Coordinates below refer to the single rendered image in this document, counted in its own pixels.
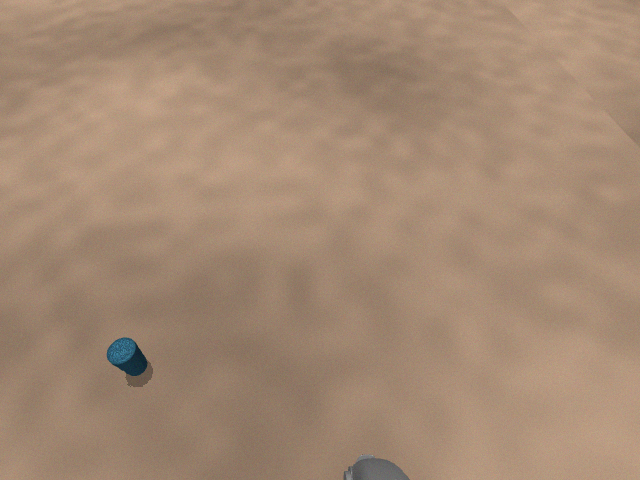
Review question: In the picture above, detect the cup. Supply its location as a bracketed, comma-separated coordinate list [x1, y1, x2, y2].
[107, 337, 147, 376]

